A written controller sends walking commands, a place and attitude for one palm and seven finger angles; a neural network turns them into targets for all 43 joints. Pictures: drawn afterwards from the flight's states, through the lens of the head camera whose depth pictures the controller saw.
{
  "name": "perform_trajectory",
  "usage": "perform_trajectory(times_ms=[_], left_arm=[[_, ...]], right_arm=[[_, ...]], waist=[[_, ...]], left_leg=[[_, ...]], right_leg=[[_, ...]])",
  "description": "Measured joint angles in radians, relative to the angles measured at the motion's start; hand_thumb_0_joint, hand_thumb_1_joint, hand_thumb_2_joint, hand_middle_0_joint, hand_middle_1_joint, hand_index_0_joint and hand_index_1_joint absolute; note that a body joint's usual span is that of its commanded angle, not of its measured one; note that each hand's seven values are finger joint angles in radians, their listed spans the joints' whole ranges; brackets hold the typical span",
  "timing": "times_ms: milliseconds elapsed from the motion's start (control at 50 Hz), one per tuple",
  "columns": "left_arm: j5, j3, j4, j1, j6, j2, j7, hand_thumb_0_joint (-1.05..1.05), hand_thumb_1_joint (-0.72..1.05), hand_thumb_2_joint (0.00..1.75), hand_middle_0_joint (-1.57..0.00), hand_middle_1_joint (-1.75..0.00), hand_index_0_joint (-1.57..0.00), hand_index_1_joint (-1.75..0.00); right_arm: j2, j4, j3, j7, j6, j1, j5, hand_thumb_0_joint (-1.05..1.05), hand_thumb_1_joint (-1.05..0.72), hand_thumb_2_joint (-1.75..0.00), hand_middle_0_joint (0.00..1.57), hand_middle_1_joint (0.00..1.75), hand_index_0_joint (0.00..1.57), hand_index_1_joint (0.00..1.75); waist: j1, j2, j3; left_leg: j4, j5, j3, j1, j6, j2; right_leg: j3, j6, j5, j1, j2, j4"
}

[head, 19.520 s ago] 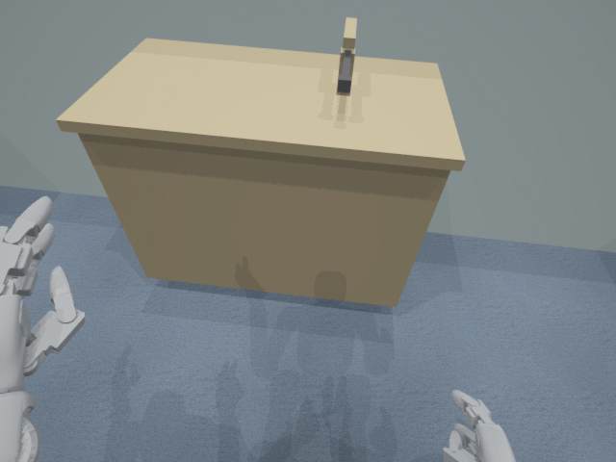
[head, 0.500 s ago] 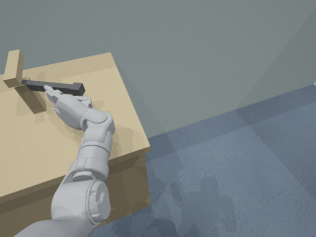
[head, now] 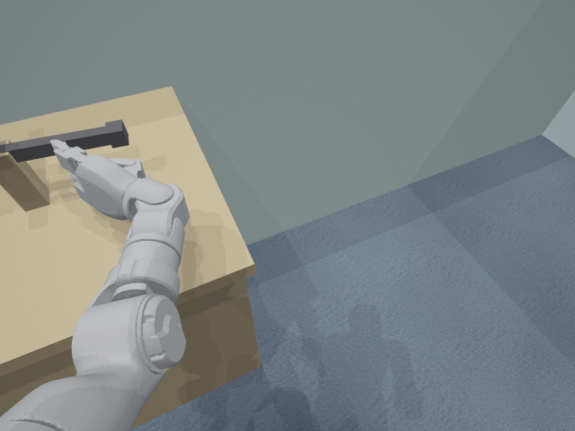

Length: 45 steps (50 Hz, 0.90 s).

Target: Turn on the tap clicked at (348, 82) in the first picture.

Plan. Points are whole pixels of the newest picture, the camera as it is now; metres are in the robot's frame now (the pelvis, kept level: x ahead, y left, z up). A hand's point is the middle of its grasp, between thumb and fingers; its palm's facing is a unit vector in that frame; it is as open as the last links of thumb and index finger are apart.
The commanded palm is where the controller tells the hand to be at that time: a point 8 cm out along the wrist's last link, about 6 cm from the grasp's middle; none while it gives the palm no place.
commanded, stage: lift the hand up off the lever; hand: left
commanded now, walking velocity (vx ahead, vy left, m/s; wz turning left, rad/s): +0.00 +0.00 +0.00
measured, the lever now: (117, 133) +0.53 +0.24 +0.12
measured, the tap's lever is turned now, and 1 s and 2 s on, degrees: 83 86 86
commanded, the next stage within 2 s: none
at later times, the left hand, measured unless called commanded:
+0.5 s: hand (132, 160) +0.48 +0.20 +0.12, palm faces +0.84 -0.54 -0.10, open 7.9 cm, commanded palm +0.41 +0.22 +0.14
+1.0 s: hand (119, 155) +0.46 +0.21 +0.15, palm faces +0.82 -0.56 -0.08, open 7.8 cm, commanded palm +0.40 +0.22 +0.16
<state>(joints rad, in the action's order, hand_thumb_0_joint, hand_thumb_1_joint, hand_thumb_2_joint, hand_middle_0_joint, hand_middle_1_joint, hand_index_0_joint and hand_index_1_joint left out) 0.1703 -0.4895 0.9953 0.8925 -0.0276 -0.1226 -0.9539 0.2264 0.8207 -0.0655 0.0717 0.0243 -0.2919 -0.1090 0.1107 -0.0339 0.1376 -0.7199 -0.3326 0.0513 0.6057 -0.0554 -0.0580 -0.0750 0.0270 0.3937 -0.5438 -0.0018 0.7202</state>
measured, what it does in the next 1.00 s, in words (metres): stands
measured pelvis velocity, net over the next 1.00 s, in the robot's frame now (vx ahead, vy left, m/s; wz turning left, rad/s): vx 0.02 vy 0.01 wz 0.00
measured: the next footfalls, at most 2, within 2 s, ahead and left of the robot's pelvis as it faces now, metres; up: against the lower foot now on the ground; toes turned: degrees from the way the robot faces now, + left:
none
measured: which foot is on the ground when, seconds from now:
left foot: down 0.00-1.00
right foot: down 0.00-1.00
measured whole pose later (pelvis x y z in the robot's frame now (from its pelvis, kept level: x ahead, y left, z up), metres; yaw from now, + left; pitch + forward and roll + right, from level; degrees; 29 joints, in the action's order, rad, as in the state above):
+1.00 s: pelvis +0.02 +0.01 +0.01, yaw +0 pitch +8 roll +0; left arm 0.10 -0.38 0.68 0.75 0.14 -0.02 -0.90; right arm 0.21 0.80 -0.06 0.07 0.02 -0.21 -0.08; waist 0.03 -0.04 0.12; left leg -0.62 -0.32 0.04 0.43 -0.05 -0.05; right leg -0.07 0.02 0.38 -0.37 0.01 0.61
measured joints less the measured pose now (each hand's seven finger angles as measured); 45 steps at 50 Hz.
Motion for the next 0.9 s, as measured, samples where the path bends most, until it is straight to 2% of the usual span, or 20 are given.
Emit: perform_trajectory(times_ms=[200, 380, 900], left_arm=[[0.002, -0.012, 0.005, 0.009, -0.01, 0.002, -0.006, 0.02, 0.9, 0.9, -0.16, -0.15, -0.1, -0.13], [-0.014, -0.013, -0.042, -0.026, 0.018, 0.017, 0.013, 0.02, 0.9, 0.9, -0.16, -0.15, -0.11, -0.13], [-0.072, 0.092, -0.265, -0.131, 0.145, 0.088, 0.052, 0.02, 0.9, 0.9, -0.15, -0.15, -0.16, -0.15]], right_arm=[[-0.007, -0.007, 0.003, 0.005, 0.002, -0.006, -0.003, 0.01, -0.9, -0.89, 0.2, 0.3, 0.2, 0.3], [-0.014, -0.011, 0.002, 0.008, 0.0, -0.006, -0.002, 0.01, -0.9, -0.89, 0.2, 0.3, 0.2, 0.3], [-0.013, -0.019, 0.003, -0.002, -0.005, 0.067, 0.022, 0.01, -0.9, -0.89, 0.2, 0.3, 0.2, 0.3]], waist=[[0.003, -0.001, 0.003], [-0.003, -0.004, 0.0], [-0.067, 0.0, -0.019]], left_leg=[[0.003, -0.003, -0.007, 0.001, 0.002, -0.001], [0.022, -0.004, -0.013, -0.036, 0.003, -0.002], [0.087, 0.007, -0.009, -0.156, 0.006, 0.011]], right_leg=[[0.007, -0.004, -0.002, -0.001, 0.0, -0.008], [0.012, -0.006, -0.005, 0.034, -0.001, -0.029], [0.004, -0.011, -0.014, 0.161, 0.01, -0.099]])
